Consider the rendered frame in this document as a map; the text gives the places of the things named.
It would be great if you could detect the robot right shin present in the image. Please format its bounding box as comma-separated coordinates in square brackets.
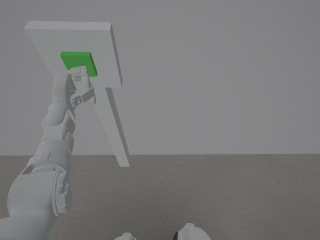
[182, 223, 195, 229]

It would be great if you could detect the robot left upper arm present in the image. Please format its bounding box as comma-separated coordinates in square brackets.
[0, 170, 73, 240]

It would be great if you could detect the panel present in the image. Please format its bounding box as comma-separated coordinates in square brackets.
[24, 21, 131, 167]

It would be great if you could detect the left robot forearm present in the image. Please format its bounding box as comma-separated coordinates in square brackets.
[7, 103, 76, 216]

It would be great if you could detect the robot right thigh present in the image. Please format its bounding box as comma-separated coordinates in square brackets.
[177, 226, 211, 240]

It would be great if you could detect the left robot hand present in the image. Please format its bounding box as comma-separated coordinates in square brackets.
[52, 66, 96, 111]

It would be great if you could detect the button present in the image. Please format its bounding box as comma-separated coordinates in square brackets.
[60, 51, 98, 77]

